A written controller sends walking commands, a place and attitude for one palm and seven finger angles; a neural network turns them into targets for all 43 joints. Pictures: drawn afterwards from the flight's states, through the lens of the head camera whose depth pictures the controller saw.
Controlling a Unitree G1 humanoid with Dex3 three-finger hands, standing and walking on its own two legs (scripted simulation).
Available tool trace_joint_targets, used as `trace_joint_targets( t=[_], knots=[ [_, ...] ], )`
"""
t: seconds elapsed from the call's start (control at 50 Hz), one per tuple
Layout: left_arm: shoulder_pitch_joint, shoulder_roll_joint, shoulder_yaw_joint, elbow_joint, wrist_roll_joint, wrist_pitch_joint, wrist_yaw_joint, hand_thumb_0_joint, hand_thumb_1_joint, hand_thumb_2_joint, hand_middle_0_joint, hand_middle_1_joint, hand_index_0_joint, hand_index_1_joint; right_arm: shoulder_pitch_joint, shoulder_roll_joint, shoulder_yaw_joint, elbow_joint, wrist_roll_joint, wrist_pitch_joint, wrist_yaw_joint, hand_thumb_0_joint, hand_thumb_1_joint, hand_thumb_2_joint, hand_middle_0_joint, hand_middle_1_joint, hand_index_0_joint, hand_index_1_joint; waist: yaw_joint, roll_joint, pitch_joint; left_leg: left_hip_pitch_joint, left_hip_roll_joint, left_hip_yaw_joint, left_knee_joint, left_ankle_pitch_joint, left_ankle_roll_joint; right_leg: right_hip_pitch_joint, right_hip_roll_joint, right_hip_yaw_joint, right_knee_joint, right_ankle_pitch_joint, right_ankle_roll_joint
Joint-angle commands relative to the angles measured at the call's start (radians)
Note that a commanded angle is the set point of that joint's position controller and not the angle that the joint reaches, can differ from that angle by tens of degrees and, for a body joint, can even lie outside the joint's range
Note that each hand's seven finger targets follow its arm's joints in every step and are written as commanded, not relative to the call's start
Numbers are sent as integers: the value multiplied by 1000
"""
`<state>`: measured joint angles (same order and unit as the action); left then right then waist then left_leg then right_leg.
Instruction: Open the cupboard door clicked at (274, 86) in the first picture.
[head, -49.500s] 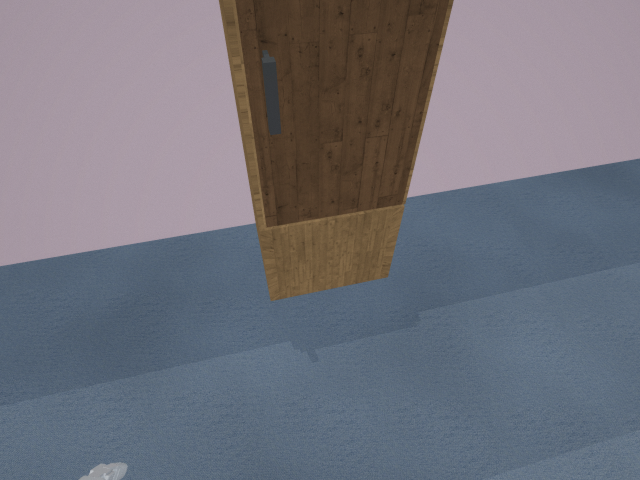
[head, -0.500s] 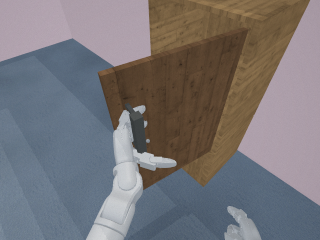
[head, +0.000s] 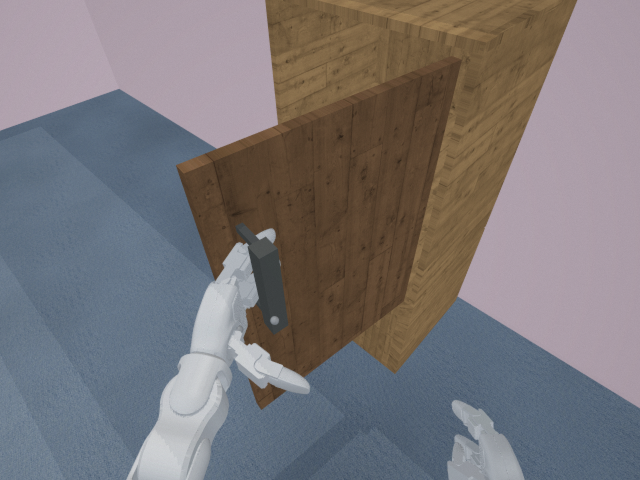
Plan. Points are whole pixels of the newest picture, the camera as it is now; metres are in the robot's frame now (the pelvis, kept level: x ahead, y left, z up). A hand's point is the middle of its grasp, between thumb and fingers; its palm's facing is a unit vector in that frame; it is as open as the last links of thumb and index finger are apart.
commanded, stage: slide the hand sideways off the handle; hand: left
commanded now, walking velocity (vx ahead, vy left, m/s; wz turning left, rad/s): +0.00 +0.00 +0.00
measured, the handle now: (261, 279) +0.34 +0.11 +0.09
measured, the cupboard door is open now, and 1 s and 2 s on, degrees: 82 79 79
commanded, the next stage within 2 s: draw the hand back to the body in 0.64 s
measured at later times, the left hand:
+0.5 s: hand (201, 357) +0.23 +0.15 +0.09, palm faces +0.03 -1.00 -0.06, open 16.2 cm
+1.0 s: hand (161, 360) +0.21 +0.19 +0.11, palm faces +0.03 -1.00 -0.07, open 16.3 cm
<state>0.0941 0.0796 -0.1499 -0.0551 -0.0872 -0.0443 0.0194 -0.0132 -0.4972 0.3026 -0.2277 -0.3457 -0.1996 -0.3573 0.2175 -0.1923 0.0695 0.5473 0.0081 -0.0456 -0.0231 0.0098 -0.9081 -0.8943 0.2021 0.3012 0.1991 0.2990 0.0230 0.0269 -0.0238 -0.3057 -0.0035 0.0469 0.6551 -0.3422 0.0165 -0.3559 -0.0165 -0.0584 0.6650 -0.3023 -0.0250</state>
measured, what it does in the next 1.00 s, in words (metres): stands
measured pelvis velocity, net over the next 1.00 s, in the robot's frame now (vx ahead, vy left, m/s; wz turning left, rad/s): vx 0.02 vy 0.01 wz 0.04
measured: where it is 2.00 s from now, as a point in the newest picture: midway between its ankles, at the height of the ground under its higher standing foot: outside the picture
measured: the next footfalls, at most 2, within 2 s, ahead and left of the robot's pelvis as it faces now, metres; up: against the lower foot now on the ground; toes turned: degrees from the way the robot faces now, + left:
none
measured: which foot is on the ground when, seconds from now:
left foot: down 0.00-1.00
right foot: down 0.00-1.00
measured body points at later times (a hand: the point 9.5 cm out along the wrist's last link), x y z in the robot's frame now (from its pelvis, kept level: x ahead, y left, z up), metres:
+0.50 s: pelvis +0.02 -0.02 +0.00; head +0.03 -0.04 +0.45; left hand +0.22 +0.21 +0.10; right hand +0.22 -0.23 -0.08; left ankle +0.01 +0.11 -0.72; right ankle +0.03 -0.10 -0.72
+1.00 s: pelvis +0.02 +0.01 -0.01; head +0.02 -0.01 +0.44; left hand +0.21 +0.24 +0.11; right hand +0.21 -0.20 -0.07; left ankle +0.01 +0.11 -0.72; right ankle +0.03 -0.10 -0.72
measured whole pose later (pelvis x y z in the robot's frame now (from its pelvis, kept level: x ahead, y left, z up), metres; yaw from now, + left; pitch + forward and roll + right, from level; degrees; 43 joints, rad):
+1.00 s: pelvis +0.02 +0.01 -0.01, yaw +2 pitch +1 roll -1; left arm 0.43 0.24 0.14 -0.29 -0.27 -0.11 -0.23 -0.01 -0.50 0.30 -0.15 -0.30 -0.16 -0.30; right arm 0.25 -0.23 0.06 0.56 0.03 -0.26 -0.07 0.01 -0.91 -0.89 0.20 0.30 0.20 0.30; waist 0.04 0.05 -0.05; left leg -0.36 0.00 0.00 0.74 -0.40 0.02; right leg -0.37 -0.02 -0.10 0.69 -0.35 -0.02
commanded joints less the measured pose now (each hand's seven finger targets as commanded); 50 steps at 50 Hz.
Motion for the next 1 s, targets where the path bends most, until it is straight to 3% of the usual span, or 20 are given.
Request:
trace_joint_targets(
  t=[0.0, 0.04, 0.08, 0.14, 0.16, 0.26, 0.34, 0.38, 0.44, 0.5, 0.56, 0.58, 0.66, 0.68, 0.72, 0.78, 0.84, 0.88, 0.92, 0.98],
  knots=[
    [-102, 88, 141, -261, -23, -58, 13, 0, -500, 300, -150, -300, -150, -300, -156, -97, -40, -186, 3, -54, -16, 0, -900, -900, 200, 300, 200, 300, 32, -49, -115, -32, -3, -43, -126, 78, -2, 123, 4, 44, -146, 64, -9],
    [-39, 117, 183, -288, -37, -73, 2, 0, -500, 300, -150, -300, -150, -300, -149, -98, -45, -185, 4, -63, -20, 0, -900, -900, 200, 300, 200, 300, 36, -60, -136, -30, -4, -37, -116, 97, -1, 141, 6, 53, -146, 94, -5],
    [-9, 111, 177, -291, -47, -88, -20, 0, -500, 300, -150, -300, -150, -300, -139, -101, -47, -179, 6, -73, -22, 0, -900, -900, 200, 300, 200, 300, 22, -71, -114, -35, -4, -36, -108, 104, 0, 133, 6, 55, -152, 105, -2],
    [-5, 130, 182, -341, -59, -120, -51, 0, -500, 300, -150, -300, -150, -300, -121, -107, -52, -176, 4, -99, -26, 0, -900, -900, 200, 300, 200, 300, 7, -55, -140, -28, -8, -38, -92, 122, 3, 133, 3, 63, -143, 142, 5],
    [35, 154, 214, -337, -66, -130, -61, 0, -500, 300, -150, -300, -150, -300, -114, -110, -57, -173, 5, -108, -29, 0, -900, -900, 200, 300, 200, 300, 15, -58, -153, -31, -8, -36, -83, 132, 3, 141, 3, 69, -140, 159, 6],
    [125, 167, 229, -368, -100, -164, -131, 0, -500, 300, -150, -300, -150, -300, -90, -121, -61, -170, 7, -154, -34, 0, -900, -900, 200, 300, 200, 300, 9, -67, -172, -40, -12, -44, -56, 177, 5, 147, -2, 71, -115, 255, 15],
    [203, 209, 295, -359, -134, -175, -179, 0, -500, 300, -150, -300, -150, -300, -78, -132, -63, -163, 9, -176, -39, 0, -900, -900, 200, 300, 200, 300, 14, -69, -158, -74, -16, -48, -34, 182, 2, 148, -11, 87, -106, 289, 23],
    [217, 236, 325, -360, -145, -186, -199, 0, -500, 300, -150, -300, -150, -300, -73, -138, -67, -156, 11, -185, -42, 0, -900, -900, 200, 300, 200, 300, 12, -71, -150, -87, -16, -51, -22, 187, 0, 148, -14, 95, -102, 292, 23],
    [229, 222, 314, -396, -168, -204, -233, 0, -500, 300, -150, -300, -150, -300, -73, -141, -67, -166, 14, -207, -44, 0, -900, -900, 200, 300, 200, 300, 11, -35, -163, -80, -19, -54, -16, 191, 0, 128, -10, 79, -87, 286, 21],
    [251, 226, 314, -377, -184, -209, -261, 0, -500, 300, -150, -300, -150, -300, -65, -149, -68, -160, 16, -225, -48, 0, -900, -900, 200, 300, 200, 300, -2, -56, -136, -95, -17, -61, -2, 176, 2, 98, -9, 76, -89, 256, 24],
    [278, 256, 360, -360, -198, -212, -281, 0, -500, 300, -150, -300, -150, -300, -65, -154, -72, -158, 18, -236, -54, 0, -900, -900, 200, 300, 200, 300, 10, -68, -137, -114, -17, -66, 4, 157, 0, 88, -8, 77, -87, 203, 21],
    [273, 273, 369, -361, -198, -212, -283, 0, -500, 300, -150, -300, -150, -300, -72, -157, -73, -153, 20, -239, -56, 0, -900, -900, 200, 300, 200, 300, 8, -48, -130, -112, -17, -68, 10, 161, 1, 82, -9, 81, -88, 195, 18],
    [232, 215, 296, -412, -203, -214, -288, 0, -500, 300, -150, -300, -150, -300, -71, -154, -66, -164, 22, -263, -56, 0, -900, -900, 200, 300, 200, 300, -2, -10, -139, -86, -16, -77, 1, 152, 2, 48, 4, 41, -69, 163, 11],
    [225, 242, 316, -388, -199, -210, -279, 0, -500, 300, -150, -300, -150, -300, -71, -159, -67, -150, 23, -266, -57, 0, -900, -900, 200, 300, 200, 300, -7, -33, -118, -99, -12, -80, 7, 142, 2, 42, 4, 47, -74, 142, 9],
    [236, 227, 305, -385, -191, -203, -271, 0, -500, 300, -150, -300, -150, -300, -70, -157, -67, -153, 23, -270, -57, 0, -900, -900, 200, 300, 200, 300, 0, -29, -115, -101, -12, -85, -3, 128, 1, 33, 6, 36, -69, 118, 8],
    [263, 286, 361, -429, -177, -188, -246, 0, -500, 300, -150, -300, -150, -300, -76, -155, -67, -155, 21, -272, -54, 0, -900, -900, 200, 300, 200, 300, 24, 1, -166, -81, -10, -86, -14, 157, 0, 68, 7, 27, -56, 147, 1],
    [269, 264, 358, -456, -182, -166, -235, 0, -500, 300, -150, -300, -150, -300, -85, -145, -59, -164, 25, -269, -54, 0, -900, -900, 200, 300, 200, 300, 28, 25, -148, -69, -7, -88, -40, 155, -4, 71, 12, 7, -58, 144, -1],
    [264, 281, 377, -426, -184, -143, -234, 0, -500, 300, -150, -300, -150, -300, -89, -151, -58, -153, 26, -264, -57, 0, -900, -900, 200, 300, 200, 300, 21, -30, -115, -79, -2, -91, -44, 142, -3, 70, 15, 7, -75, 126, 2],
    [255, 248, 345, -458, -193, -128, -245, 0, -500, 300, -150, -300, -150, -300, -99, -149, -52, -164, 29, -268, -57, 0, -900, -900, 200, 300, 200, 300, 22, 15, -103, -61, -3, -93, -60, 131, -3, 61, 16, 1, -81, 112, 2],
    [249, 278, 369, -453, -192, -100, -251, 0, -500, 300, -150, -300, -150, -300, -99, -155, -51, -154, 30, -272, -60, 0, -900, -900, 200, 300, 200, 300, 20, -13, -95, -51, 0, -98, -68, 132, -2, 70, 20, -2, -94, 106, 3]
  ],
)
